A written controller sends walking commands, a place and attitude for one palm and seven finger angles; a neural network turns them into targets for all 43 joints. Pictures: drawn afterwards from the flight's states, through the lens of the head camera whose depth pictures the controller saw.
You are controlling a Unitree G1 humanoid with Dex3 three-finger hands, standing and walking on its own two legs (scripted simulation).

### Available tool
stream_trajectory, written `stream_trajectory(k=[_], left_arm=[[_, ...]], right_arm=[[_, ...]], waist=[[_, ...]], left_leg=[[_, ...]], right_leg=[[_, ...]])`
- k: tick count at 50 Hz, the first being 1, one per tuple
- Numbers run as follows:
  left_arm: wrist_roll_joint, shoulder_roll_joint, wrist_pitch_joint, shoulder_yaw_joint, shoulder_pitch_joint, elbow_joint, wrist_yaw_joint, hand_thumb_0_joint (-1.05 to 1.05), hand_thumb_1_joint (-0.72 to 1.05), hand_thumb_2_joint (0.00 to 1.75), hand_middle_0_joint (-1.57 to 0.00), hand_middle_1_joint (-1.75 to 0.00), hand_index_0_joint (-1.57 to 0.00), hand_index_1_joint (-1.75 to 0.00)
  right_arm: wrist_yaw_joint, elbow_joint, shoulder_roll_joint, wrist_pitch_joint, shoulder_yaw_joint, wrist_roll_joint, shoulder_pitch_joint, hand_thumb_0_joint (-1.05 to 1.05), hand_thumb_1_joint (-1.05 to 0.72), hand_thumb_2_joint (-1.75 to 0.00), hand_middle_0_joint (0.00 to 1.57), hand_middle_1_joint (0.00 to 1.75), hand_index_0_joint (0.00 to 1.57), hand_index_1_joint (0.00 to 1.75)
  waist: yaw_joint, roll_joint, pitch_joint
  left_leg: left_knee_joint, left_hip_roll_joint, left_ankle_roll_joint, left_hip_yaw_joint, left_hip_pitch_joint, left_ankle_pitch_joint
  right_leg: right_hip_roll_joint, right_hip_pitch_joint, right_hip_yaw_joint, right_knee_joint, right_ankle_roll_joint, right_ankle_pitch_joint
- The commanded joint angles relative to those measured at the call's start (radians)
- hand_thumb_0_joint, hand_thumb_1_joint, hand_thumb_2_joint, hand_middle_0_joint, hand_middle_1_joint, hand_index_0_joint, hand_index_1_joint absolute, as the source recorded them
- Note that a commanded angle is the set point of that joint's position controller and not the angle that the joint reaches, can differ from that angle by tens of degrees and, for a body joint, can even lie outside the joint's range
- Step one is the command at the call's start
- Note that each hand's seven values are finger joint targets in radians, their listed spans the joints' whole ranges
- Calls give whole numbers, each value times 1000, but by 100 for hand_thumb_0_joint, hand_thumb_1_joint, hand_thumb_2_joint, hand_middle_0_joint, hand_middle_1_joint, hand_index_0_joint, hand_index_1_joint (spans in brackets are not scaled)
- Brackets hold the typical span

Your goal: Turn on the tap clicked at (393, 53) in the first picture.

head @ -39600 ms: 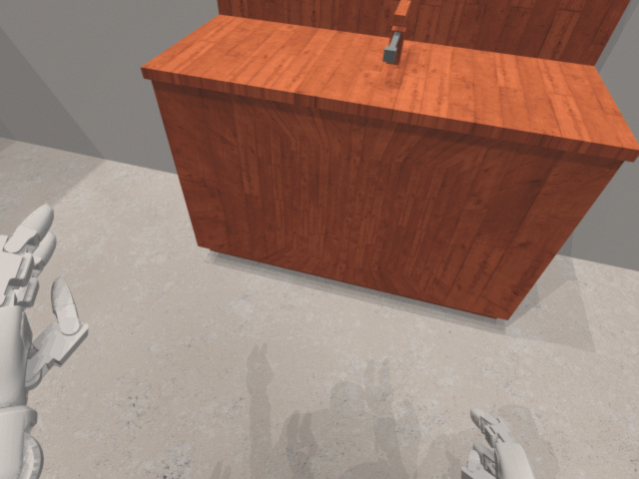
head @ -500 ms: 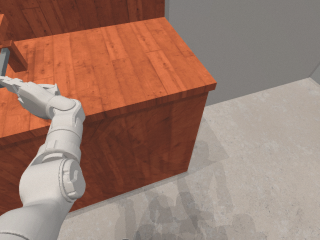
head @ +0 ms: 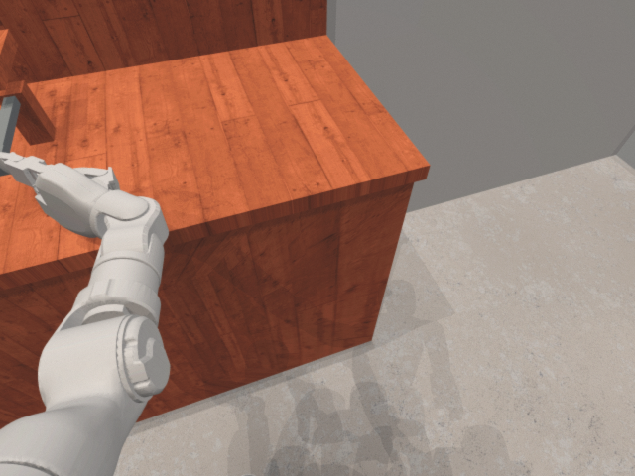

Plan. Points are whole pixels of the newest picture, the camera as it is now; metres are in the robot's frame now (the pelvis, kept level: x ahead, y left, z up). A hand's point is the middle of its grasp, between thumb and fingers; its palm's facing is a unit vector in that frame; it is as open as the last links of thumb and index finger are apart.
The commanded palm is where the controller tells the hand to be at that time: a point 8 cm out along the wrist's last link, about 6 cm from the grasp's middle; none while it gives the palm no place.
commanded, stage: push the lever round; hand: left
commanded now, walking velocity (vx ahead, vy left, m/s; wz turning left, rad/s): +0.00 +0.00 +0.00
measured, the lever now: out of the picture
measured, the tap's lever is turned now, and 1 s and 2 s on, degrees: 0 0 0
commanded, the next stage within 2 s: lift the hand up off the lever in 0.02 s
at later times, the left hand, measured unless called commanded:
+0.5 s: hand (110, 174) +0.48 +0.24 +0.13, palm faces +0.86 -0.50 -0.12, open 8.5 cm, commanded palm +0.48 +0.26 +0.15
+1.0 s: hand (109, 171) +0.48 +0.24 +0.14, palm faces +0.86 -0.50 -0.11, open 8.5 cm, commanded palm +0.47 +0.26 +0.17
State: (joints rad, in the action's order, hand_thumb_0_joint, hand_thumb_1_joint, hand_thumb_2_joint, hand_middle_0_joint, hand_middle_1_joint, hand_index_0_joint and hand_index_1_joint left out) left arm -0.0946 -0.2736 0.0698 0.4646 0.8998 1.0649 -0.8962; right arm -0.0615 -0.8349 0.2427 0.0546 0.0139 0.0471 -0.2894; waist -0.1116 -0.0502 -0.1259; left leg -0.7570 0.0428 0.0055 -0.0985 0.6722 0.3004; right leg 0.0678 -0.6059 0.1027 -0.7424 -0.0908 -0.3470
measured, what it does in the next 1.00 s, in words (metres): stands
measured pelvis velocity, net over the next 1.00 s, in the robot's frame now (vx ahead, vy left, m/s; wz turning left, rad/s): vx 0.00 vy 0.00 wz -0.01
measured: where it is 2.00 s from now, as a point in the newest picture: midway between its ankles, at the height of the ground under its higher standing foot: outside the picture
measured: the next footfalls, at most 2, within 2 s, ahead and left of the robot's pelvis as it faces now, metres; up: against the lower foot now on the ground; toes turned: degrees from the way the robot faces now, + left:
none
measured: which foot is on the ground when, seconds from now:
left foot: down 0.00-1.00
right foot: down 0.00-1.00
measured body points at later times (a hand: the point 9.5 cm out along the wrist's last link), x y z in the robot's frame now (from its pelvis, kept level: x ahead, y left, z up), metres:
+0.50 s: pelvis +0.00 +0.00 +0.00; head +0.04 -0.01 +0.45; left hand +0.43 +0.27 +0.14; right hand +0.04 -0.26 -0.13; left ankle +0.05 +0.16 -0.71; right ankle +0.01 -0.06 -0.71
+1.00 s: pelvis +0.00 +0.00 +0.00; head +0.04 -0.01 +0.45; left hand +0.43 +0.27 +0.15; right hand +0.05 -0.26 -0.13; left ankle +0.05 +0.17 -0.71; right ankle +0.01 -0.06 -0.71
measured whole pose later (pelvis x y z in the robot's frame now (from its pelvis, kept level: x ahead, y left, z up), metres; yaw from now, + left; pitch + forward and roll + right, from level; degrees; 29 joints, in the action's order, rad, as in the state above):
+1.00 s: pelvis +0.00 +0.00 +0.00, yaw -1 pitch +10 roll -1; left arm -0.10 -0.25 0.00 0.53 0.91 1.03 -0.90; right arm -0.07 -0.84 0.24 0.08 0.01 0.05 -0.28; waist -0.12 -0.05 -0.12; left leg -0.73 0.05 0.01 -0.08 0.62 0.30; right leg 0.07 -0.56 0.09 -0.72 -0.08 -0.34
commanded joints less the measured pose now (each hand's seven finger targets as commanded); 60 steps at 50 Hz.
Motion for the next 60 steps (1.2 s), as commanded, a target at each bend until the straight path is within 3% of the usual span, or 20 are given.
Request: stream_trajectory(k=[1, 8, 11, 14, 20, 21, 23, 25, 29, 30, 34, 35, 36, 42, 45, 49, 50, 52, 57, 60], left_arm=[[-64, -246, 56, -117, 620, -242, 106, 0, 90, 90, -15, -15, -15, -15], [-61, -270, 53, -99, 632, -252, 104, 0, 90, 90, -15, -15, -15, -15], [-59, -307, 53, -79, 633, -263, 105, 0, 90, 90, -15, -15, -15, -15], [-63, -288, 50, -94, 650, -277, 105, 0, 90, 90, -15, -15, -15, -15], [-69, -345, 50, -56, 664, -291, 102, 0, 90, 90, -15, -15, -15, -15], [-70, -314, 48, -82, 659, -285, 104, 0, 90, 90, -15, -15, -15, -15], [-70, -333, 47, -64, 650, -281, 101, 0, 90, 90, -15, -15, -15, -15], [-76, -343, 46, -63, 670, -293, 100, 0, 90, 90, -15, -15, -15, -15], [-83, -332, 54, -70, 690, -315, 95, 0, 90, 90, -15, -15, -15, -15], [-86, -324, 56, -73, 694, -331, 95, 0, 90, 90, -15, -15, -15, -15], [-88, -316, 54, -81, 699, -343, 92, 0, 90, 90, -15, -15, -15, -15], [-91, -337, 55, -65, 708, -346, 91, 0, 90, 90, -15, -15, -15, -15], [-90, -317, 52, -81, 703, -340, 91, 0, 90, 90, -15, -15, -15, -15], [-92, -358, 39, -59, 705, -353, 91, 0, 90, 90, -15, -15, -15, -15], [-97, -375, 32, -47, 714, -365, 90, 0, 90, 90, -15, -15, -15, -15], [-104, -373, 27, -53, 724, -371, 91, 0, 90, 90, -15, -15, -15, -15], [-109, -378, 28, -53, 733, -378, 92, 0, 90, 90, -15, -15, -15, -15], [-109, -379, 23, -50, 718, -364, 91, 0, 90, 90, -15, -15, -15, -15], [-117, -383, 18, -58, 739, -381, 92, 0, 90, 90, -15, -15, -15, -15], [-119, -426, 16, -25, 746, -407, 89, 0, 90, 90, -15, -15, -15, -15]], right_arm=[[-11, 73, 137, 33, 37, -2, -48, 0, -90, -90, 20, 30, 20, 30], [-11, 74, 137, 32, 37, -1, -46, 0, -90, -90, 20, 30, 20, 30], [-14, 75, 140, 31, 37, -2, -43, 0, -90, -90, 20, 30, 20, 30], [-14, 77, 134, 32, 37, -2, -38, 0, -90, -90, 20, 30, 20, 30], [-16, 73, 138, 29, 40, 0, -33, 0, -90, -90, 20, 30, 20, 30], [-16, 77, 133, 31, 36, -3, -33, 0, -90, -90, 20, 30, 20, 30], [-17, 78, 137, 34, 37, -1, -33, 0, -90, -90, 20, 30, 20, 30], [-18, 75, 137, 32, 39, 0, -27, 0, -90, -90, 20, 30, 20, 30], [-15, 77, 134, 43, 37, 1, -34, 0, -90, -90, 20, 30, 20, 30], [-15, 77, 134, 44, 38, 4, -30, 0, -90, -90, 20, 30, 20, 30], [-13, 79, 132, 53, 36, 3, -28, 0, -90, -90, 20, 30, 20, 30], [-13, 75, 133, 53, 38, 5, -28, 0, -90, -90, 20, 30, 20, 30], [-12, 77, 129, 56, 35, 3, -28, 0, -90, -90, 20, 30, 20, 30], [-17, 79, 133, 59, 35, 4, -24, 0, -90, -90, 20, 30, 20, 30], [-17, 76, 133, 58, 37, 6, -20, 0, -90, -90, 20, 30, 20, 30], [-19, 79, 133, 62, 35, 4, -20, 0, -90, -90, 20, 30, 20, 30], [-19, 76, 134, 62, 37, 6, -18, 0, -90, -90, 20, 30, 20, 30], [-20, 79, 132, 65, 34, 4, -21, 0, -90, -90, 20, 30, 20, 30], [-20, 80, 132, 68, 35, 4, -16, 0, -90, -90, 20, 30, 20, 30], [-19, 77, 134, 67, 37, 7, -11, 0, -90, -90, 20, 30, 20, 30]], waist=[[-71, 14, -284], [-64, 23, -301], [-62, 14, -307], [-62, 14, -309], [-51, -1, -317], [-58, 6, -300], [-57, 24, -297], [-50, -15, -309], [-53, 1, -324], [-50, -29, -332], [-53, -19, -331], [-47, -46, -331], [-51, -35, -321], [-46, -11, -331], [-38, -37, -346], [-44, -10, -337], [-41, -45, -339], [-42, -19, -330], [-41, -35, -340], [-31, -46, -358]], left_leg=[[54, -32, -58, 77, -117, 4], [49, -33, -56, 75, -100, 4], [46, -33, -55, 76, -92, 4], [52, -32, -55, 77, -106, -3], [53, -33, -54, 75, -104, 1], [60, -30, -56, 76, -112, -1], [58, -30, -56, 78, -107, 2], [59, -32, -54, 76, -115, 0], [66, -31, -57, 79, -144, -16], [67, -34, -57, 80, -156, -26], [69, -32, -57, 85, -157, -22], [70, -33, -55, 82, -162, -17], [72, -32, -56, 83, -163, -21], [73, -31, -56, 87, -146, -19], [74, -32, -55, 85, -157, -29], [76, -30, -56, 88, -161, -35], [78, -32, -56, 88, -174, -38], [80, -29, -56, 90, -165, -34], [83, -29, -56, 90, -175, -36], [76, -32, -55, 87, -166, -39]], right_leg=[[-75, 141, -157, 197, 103, 77], [-84, 169, -172, 200, 110, 88], [-91, 183, -187, 205, 114, 91], [-88, 188, -179, 205, 113, 102], [-91, 204, -188, 213, 112, 84], [-86, 192, -176, 209, 111, 84], [-87, 192, -179, 213, 114, 80], [-87, 196, -181, 212, 108, 72], [-76, 198, -162, 200, 103, 107], [-74, 198, -158, 195, 101, 124], [-75, 202, -160, 200, 102, 113], [-73, 198, -158, 201, 97, 99], [-71, 193, -154, 198, 98, 106], [-79, 222, -166, 206, 104, 102], [-79, 236, -164, 202, 101, 127], [-79, 233, -162, 202, 104, 139], [-76, 228, -158, 200, 98, 137], [-77, 231, -159, 203, 104, 134], [-76, 232, -159, 203, 101, 129], [-85, 261, -173, 206, 104, 149]])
